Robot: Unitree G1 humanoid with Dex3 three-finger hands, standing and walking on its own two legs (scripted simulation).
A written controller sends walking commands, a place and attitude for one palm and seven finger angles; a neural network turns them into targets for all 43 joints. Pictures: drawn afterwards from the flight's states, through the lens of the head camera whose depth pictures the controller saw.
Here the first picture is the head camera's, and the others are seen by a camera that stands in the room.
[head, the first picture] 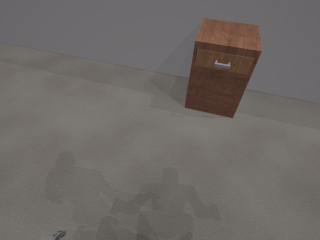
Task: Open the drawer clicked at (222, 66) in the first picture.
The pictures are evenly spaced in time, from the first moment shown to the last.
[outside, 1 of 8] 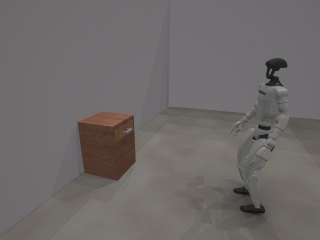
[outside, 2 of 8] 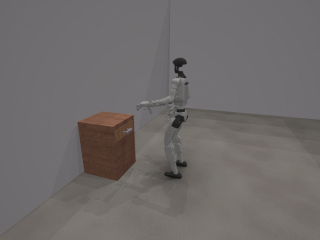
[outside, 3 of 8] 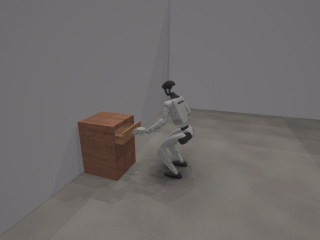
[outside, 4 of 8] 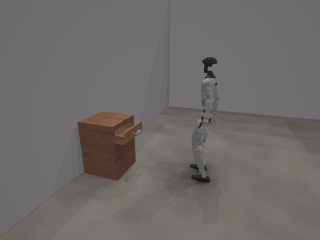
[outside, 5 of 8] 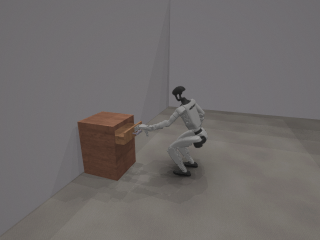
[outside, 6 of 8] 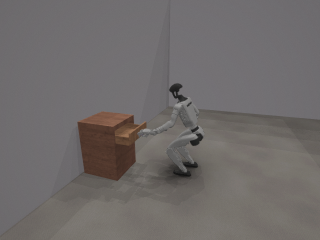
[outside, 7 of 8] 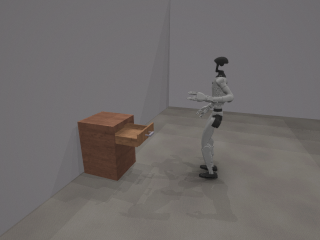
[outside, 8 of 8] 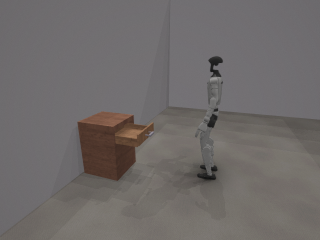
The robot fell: no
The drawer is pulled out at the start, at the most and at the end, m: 0.00 0.27 0.27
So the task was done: yes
